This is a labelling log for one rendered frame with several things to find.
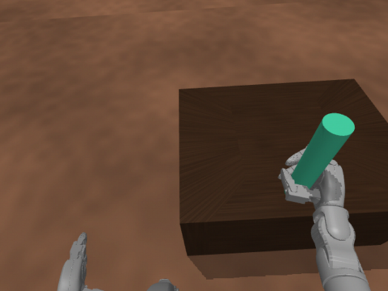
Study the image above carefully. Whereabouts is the right robot hand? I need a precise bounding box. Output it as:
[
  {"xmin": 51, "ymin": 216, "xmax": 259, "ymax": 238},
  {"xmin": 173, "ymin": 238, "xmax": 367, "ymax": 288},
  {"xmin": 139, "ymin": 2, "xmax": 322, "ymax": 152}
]
[{"xmin": 278, "ymin": 147, "xmax": 345, "ymax": 210}]

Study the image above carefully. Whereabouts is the can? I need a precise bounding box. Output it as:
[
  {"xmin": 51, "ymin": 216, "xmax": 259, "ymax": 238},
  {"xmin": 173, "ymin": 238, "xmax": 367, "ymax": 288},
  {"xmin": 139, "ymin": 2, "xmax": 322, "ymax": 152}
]
[{"xmin": 284, "ymin": 113, "xmax": 355, "ymax": 194}]

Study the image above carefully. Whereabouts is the left robot hand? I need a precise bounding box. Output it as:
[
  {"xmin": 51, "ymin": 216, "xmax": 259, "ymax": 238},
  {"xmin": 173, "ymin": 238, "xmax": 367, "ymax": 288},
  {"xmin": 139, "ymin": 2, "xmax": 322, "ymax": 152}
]
[{"xmin": 57, "ymin": 232, "xmax": 104, "ymax": 291}]

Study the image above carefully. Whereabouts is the right robot arm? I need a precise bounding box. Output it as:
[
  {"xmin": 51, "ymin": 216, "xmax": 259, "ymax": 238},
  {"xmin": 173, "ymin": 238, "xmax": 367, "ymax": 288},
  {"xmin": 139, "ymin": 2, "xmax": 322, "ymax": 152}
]
[{"xmin": 311, "ymin": 205, "xmax": 371, "ymax": 291}]

